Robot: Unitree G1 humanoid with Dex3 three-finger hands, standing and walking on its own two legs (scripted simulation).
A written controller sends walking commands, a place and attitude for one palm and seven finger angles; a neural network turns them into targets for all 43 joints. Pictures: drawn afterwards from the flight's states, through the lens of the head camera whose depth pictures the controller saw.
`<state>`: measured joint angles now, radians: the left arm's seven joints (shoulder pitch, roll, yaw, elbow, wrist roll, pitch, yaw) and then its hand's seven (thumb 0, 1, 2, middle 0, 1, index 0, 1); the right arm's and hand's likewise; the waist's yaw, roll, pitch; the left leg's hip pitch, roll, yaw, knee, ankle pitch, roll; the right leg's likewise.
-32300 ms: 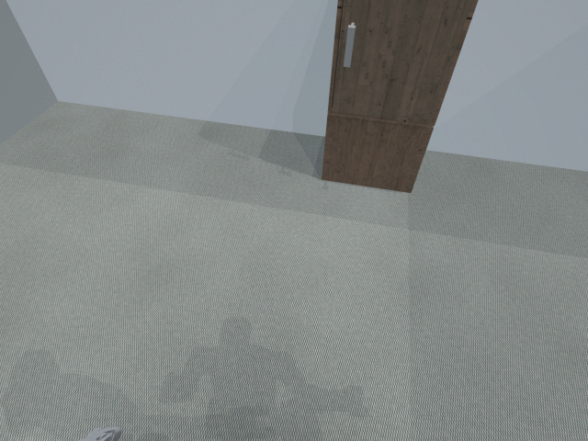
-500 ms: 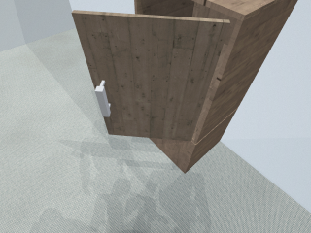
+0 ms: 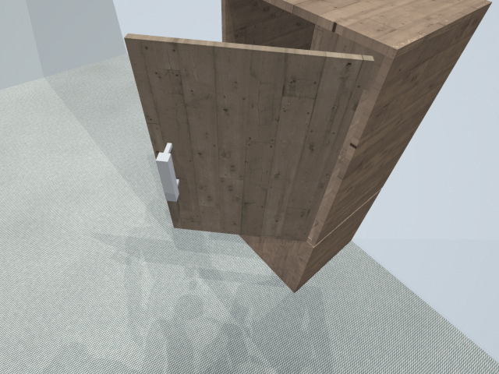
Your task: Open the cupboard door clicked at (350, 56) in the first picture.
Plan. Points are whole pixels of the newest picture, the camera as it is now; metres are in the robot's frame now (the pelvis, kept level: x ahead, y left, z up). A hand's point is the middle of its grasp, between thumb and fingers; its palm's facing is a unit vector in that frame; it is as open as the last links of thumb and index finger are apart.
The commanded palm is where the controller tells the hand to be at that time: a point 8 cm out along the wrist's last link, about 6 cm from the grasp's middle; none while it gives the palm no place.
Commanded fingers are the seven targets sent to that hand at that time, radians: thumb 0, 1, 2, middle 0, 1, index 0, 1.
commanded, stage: look again from close up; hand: left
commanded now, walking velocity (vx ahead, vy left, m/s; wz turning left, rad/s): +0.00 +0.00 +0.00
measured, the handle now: (170, 172) +0.55 +0.22 -0.06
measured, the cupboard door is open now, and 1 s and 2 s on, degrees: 44 44 44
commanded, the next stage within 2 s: raise the hand with hooked fingers in 0.54 s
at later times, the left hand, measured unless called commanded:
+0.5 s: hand out of the picture +0.02 +0.19 -0.18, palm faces -0.01 -0.97 -0.22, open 7.3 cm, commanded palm none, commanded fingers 0.00 0.90 0.90 -0.20 -0.30 -0.20 -0.30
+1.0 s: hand (136, 351) +0.16 +0.19 -0.06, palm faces -0.03 -1.00 -0.04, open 8.2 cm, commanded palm +0.13 +0.26 -0.07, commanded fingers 0.00 0.46 0.71 -0.23 -0.58 -0.23 -0.58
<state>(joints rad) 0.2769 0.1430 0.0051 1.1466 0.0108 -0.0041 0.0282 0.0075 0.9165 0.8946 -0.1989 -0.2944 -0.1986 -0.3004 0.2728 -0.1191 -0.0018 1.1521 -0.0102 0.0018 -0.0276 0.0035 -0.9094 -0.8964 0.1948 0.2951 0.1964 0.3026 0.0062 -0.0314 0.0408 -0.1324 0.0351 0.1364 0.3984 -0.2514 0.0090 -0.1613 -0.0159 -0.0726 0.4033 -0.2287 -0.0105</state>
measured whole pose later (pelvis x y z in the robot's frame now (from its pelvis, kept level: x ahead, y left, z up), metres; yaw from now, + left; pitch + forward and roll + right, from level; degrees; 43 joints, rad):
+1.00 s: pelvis -0.04 -0.02 -0.08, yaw +2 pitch +12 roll +1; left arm 0.26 0.23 0.23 0.35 -0.28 -0.62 -0.45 0.01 0.68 0.80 -0.21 -0.44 -0.21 -0.45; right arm 0.14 -0.31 -0.08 0.56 0.03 -0.30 0.01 0.01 -0.90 -0.90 0.20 0.30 0.20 0.30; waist -0.01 -0.05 -0.13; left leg -0.80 0.06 0.08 1.06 -0.48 0.00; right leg -0.82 -0.06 -0.10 1.08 -0.48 -0.04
